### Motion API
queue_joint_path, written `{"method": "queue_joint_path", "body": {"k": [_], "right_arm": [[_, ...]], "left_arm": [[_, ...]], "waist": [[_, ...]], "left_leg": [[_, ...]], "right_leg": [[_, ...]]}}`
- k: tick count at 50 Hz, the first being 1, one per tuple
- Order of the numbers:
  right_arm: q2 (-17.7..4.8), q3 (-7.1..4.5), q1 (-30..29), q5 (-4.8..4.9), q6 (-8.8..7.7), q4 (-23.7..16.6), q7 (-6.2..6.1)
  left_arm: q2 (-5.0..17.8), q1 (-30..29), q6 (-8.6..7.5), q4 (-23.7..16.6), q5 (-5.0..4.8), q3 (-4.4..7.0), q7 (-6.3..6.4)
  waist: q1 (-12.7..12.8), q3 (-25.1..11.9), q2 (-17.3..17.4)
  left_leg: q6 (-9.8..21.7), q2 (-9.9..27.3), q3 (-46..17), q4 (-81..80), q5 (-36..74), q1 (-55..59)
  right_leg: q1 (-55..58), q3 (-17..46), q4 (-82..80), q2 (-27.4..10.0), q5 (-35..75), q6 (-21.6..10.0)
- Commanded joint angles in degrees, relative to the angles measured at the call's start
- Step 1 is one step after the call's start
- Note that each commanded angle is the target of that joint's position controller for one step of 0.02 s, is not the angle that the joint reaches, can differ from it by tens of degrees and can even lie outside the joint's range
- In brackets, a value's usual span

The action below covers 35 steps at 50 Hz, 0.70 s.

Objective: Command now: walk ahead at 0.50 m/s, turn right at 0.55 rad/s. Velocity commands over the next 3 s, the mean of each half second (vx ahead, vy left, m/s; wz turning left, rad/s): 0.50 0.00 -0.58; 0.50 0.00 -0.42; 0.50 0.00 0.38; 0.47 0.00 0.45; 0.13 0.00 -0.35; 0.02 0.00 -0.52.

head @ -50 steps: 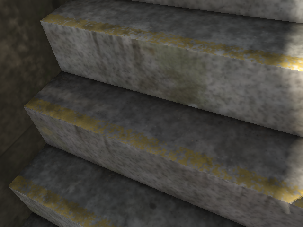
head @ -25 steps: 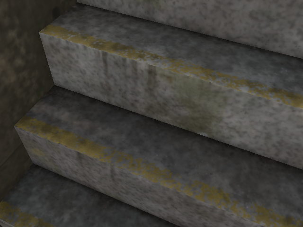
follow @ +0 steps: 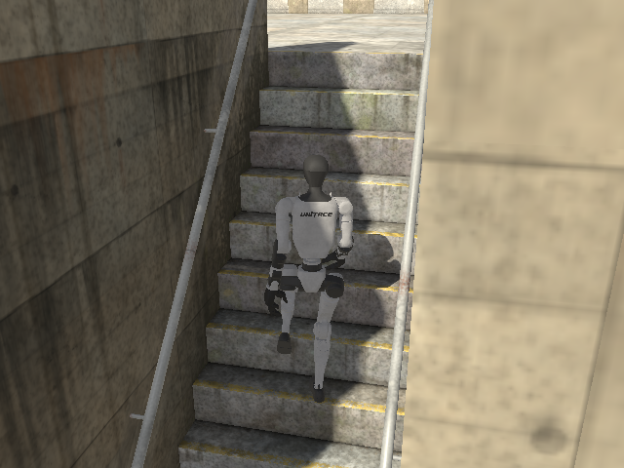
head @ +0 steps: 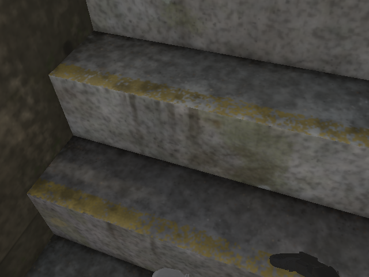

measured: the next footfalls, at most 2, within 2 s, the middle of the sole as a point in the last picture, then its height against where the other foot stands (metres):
left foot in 0.26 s outside the picture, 0.23 m higher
right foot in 0.86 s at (367, 269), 0.23 m higher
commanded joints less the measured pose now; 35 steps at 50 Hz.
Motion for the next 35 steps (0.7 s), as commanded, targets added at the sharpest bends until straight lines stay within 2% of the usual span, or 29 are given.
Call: {"method": "queue_joint_path", "body": {"k": [1,2,3,4,5,6,7,8,9,10,11,12,13,14,15,16,17,18,19,20,22,23,25,26,28,29,33,34,35], "right_arm": [[-3.8,0.54,-10.3,4.63,-1.76,-5.4,0.27],[-2.8,0.59,-9.1,4.05,-0.93,-5.1,0.09],[-1.8,1.61,-10.1,2.43,-1.77,-5.1,0.45],[5.6,2.59,-14.7,-0.81,-3.88,-9.2,0.15],[5.5,2.82,-17.2,-0.62,-4.29,-10.3,-0.02],[4.5,2.85,-18.1,0.13,-3.77,-12.0,-1.15],[4.9,3.41,-20.3,1.02,-2.12,-14.9,-1.98],[2.8,2.63,-17.9,2.15,-1.12,-14.5,-3.19],[-3.4,0.67,-25.3,4.07,1.33,-17.1,1.34],[-3.1,1.49,-33.6,6.60,4.56,-17.8,4.93],[0.8,0.18,-6.5,5.47,1.65,-8.2,-1.19],[-5.0,0.35,-16.7,7.02,5.83,-15.0,4.75],[-11.3,-2.27,-0.3,6.99,5.85,-12.0,4.08],[-10.5,-2.61,16.8,4.97,7.65,-3.6,3.14],[-12.6,-3.08,23.3,1.79,8.60,1.3,4.80],[-14.4,-6.84,24.7,0.91,3.63,6.6,-2.54],[-10.7,-5.65,14.8,3.21,1.68,10.7,-3.48],[-5.2,-4.36,12.3,3.50,-0.69,15.5,-4.60],[-0.9,-3.33,11.8,2.62,-2.17,19.3,-4.16],[4.0,-2.15,10.1,1.64,-3.43,21.2,-3.71],[3.7,-2.31,8.8,2.01,-5.85,23.5,-2.82],[5.6,0.25,1.7,2.15,-5.68,15.7,1.69],[-4.2,-2.04,-5.3,3.45,-5.29,13.3,3.84],[-8.0,-2.37,-2.9,4.73,-4.88,14.8,4.95],[-6.3,-1.42,11.6,0.88,-4.76,20.0,4.58],[-5.2,-0.54,19.4,-0.68,-5.28,22.7,4.59],[0.9,1.31,30.9,-0.06,-7.76,27.8,3.85],[-9.2,-3.43,26.3,2.46,-11.83,24.2,-1.77],[0.5,1.28,31.9,-0.27,-8.41,30.2,2.74]], "left_arm": [[4.6,13.5,-0.44,4.9,4.61,-1.57,-3.22],[2.6,19.8,0.16,9.3,5.53,-2.04,-5.63],[0.9,21.6,0.32,10.1,5.21,-2.81,-6.67],[6.1,7.1,-1.51,1.6,-1.07,2.13,-0.41],[5.6,2.7,-1.92,0.6,-1.89,1.22,1.19],[4.4,0.4,-2.20,0.9,-1.45,1.02,2.21],[4.9,2.3,-1.85,2.4,-2.09,1.29,2.82],[5.4,2.1,-1.12,3.5,-2.55,1.50,2.97],[7.0,-0.2,-0.40,5.5,1.52,0.43,-4.83],[9.0,12.9,1.07,12.8,5.26,0.49,-9.97],[10.4,1.1,-1.14,0.4,-1.59,4.76,0.28],[16.4,8.3,0.23,12.9,3.33,2.72,-9.99],[19.4,-2.8,-0.95,6.8,0.71,5.25,-15.05],[10.1,1.4,0.32,8.3,5.15,2.57,-17.63],[4.9,8.2,1.83,13.1,7.64,1.14,-18.39],[16.2,-14.3,-3.28,-2.2,-0.23,6.16,-7.34],[7.7,-24.4,-3.42,-8.5,1.89,3.73,-3.85],[-0.4,-25.3,-2.81,-12.5,2.95,1.02,-2.73],[-4.1,-24.5,-1.57,-14.6,2.17,-0.11,-2.03],[-4.1,-21.9,-0.23,-14.3,2.12,-0.54,-2.18],[-4.7,-17.8,1.27,-12.7,0.47,-1.04,-2.14],[3.7,-17.2,5.08,-10.4,-2.06,-1.08,-7.89],[6.6,-14.5,6.22,-9.9,-0.35,0.14,-8.93],[7.8,-15.6,7.02,-8.9,0.35,0.21,-9.39],[5.7,-23.0,7.15,-10.1,-0.37,-1.08,-8.20],[2.3,-24.1,7.28,-9.7,0.01,-2.36,-6.91],[2.1,-38.6,8.34,-13.4,0.53,-3.68,-5.04],[1.2,-40.8,4.87,-19.2,-0.63,-1.11,-0.49],[1.2,-47.7,8.71,-18.0,-0.04,-5.38,-3.78]], "waist": [[0.5,-5.2,-12.6],[0.5,-0.9,-12.4],[0.8,0.5,-7.9],[1.1,9.8,-0.5],[0.1,12.3,3.0],[-0.8,12.8,0.9],[-0.2,11.0,-2.0],[-0.9,8.7,-4.8],[-10.7,-13.1,-17.3],[-5.3,-11.3,-18.8],[-7.5,-9.3,-5.0],[-16.6,-20.1,-26.4],[-21.8,-12.8,-19.5],[-21.2,-35.3,-0.8],[-21.9,-34.7,18.3],[-20.2,-30.2,8.1],[-15.3,-18.1,3.6],[-10.6,-5.6,0.0],[-6.3,0.2,-2.3],[-2.7,3.6,-4.1],[-0.5,5.5,-1.7],[-3.8,3.6,-1.3],[0.3,-1.2,0.5],[0.0,-4.4,3.4],[-6.0,-1.6,-2.6],[-8.0,-2.5,-0.6],[-12.5,-3.2,2.1],[-10.6,8.8,1.0],[-14.3,-6.2,3.1]], "left_leg": [[5.7,3.2,-5.6,14.1,-11.7,-31.3],[9.5,2.1,-8.5,26.6,-16.0,-42.9],[10.4,2.6,-6.3,29.8,-15.7,-49.9],[3.6,3.6,5.3,23.2,-10.8,-41.8],[0.4,4.1,6.2,15.6,-6.9,-33.0],[-1.2,4.7,7.1,11.7,-2.1,-26.3],[-1.8,5.4,7.6,5.0,-3.3,-20.8],[-1.7,5.3,8.1,2.2,-3.3,-16.2],[5.5,2.4,12.8,-30.5,-22.6,5.4],[5.0,-3.7,16.4,-32.0,-25.7,15.8],[4.8,-3.7,20.3,-35.8,-28.6,27.3],[2.2,-9.7,15.2,-40.4,-18.4,22.0],[3.1,-8.6,11.0,-64.6,-12.2,24.8],[13.3,-0.6,-12.2,-65.5,1.8,54.3],[23.5,15.5,-44.7,-87.5,-21.3,64.8],[22.2,17.4,-54.0,-84.7,-59.7,60.0],[16.2,16.5,-46.3,-85.3,-61.0,47.6],[11.9,16.5,-35.4,-82.4,-56.1,40.2],[7.8,16.6,-27.3,-83.5,-49.9,34.4],[4.3,15.2,-18.4,-84.0,-43.2,30.4],[2.3,13.4,-5.8,-86.8,-30.0,30.8],[3.5,8.7,1.1,-94.6,-12.1,28.4],[8.2,13.6,0.4,-101.8,-14.5,22.8],[12.9,17.7,-1.9,-106.2,-14.1,26.3],[12.6,20.4,-5.1,-103.2,-19.3,42.3],[12.2,20.6,-3.5,-103.1,-14.7,52.0],[9.3,21.3,3.8,-106.1,-10.0,68.7],[6.9,27.6,3.6,-112.6,-15.0,59.2],[9.2,23.6,4.0,-110.1,-9.6,70.1]], "right_leg": [[19.3,29.7,-11.9,-20.5,0.1,-9.9],[25.3,31.4,-11.4,-22.8,5.0,-9.8],[29.5,29.0,-10.9,-23.5,7.1,-8.2],[24.1,25.9,-18.1,-18.1,-1.3,-4.4],[10.6,25.9,-22.1,-16.0,1.2,-3.5],[3.8,25.8,-25.4,-16.8,8.6,-3.8],[1.7,24.7,-28.9,-16.7,12.9,-3.9],[2.8,21.2,-28.5,-15.1,15.3,-4.3],[-10.4,14.7,-26.2,-14.7,37.3,-7.3],[-16.8,24.2,-32.8,-23.1,83.8,-17.2],[6.2,9.2,-23.7,-18.5,99.2,-5.5],[2.9,19.7,-25.6,-28.7,137.9,-16.1],[18.4,13.8,-8.6,-27.1,157.4,-15.6],[-3.3,15.5,12.0,-22.8,145.1,-16.4],[-23.1,16.1,31.6,-10.5,48.0,-9.4],[-21.6,8.5,60.3,-5.0,25.4,-0.8],[-30.5,6.4,75.0,-5.0,23.6,0.6],[-37.9,5.9,80.8,-5.5,25.7,-0.4],[-40.9,6.9,84.3,-6.0,22.8,-1.7],[-41.0,7.4,84.0,-6.7,20.3,-2.3],[-44.4,5.9,84.9,-5.7,22.1,-3.0],[-50.1,10.4,79.7,-7.0,24.1,-10.3],[-41.9,7.9,77.3,-7.2,19.4,-8.1],[-41.0,4.5,87.3,-7.7,14.5,-8.8],[-63.7,7.4,95.0,-9.0,15.9,-9.0],[-71.7,7.9,97.7,-10.4,15.7,-9.7],[-84.9,4.5,96.0,-16.1,9.1,-9.8],[-74.4,3.6,103.8,-12.7,-1.4,0.9],[-85.9,3.8,94.4,-17.7,3.7,-10.0]]}}
Over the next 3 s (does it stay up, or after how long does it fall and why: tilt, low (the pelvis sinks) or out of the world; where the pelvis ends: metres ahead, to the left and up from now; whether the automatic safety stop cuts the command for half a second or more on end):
stays up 0.88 -0.06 0.92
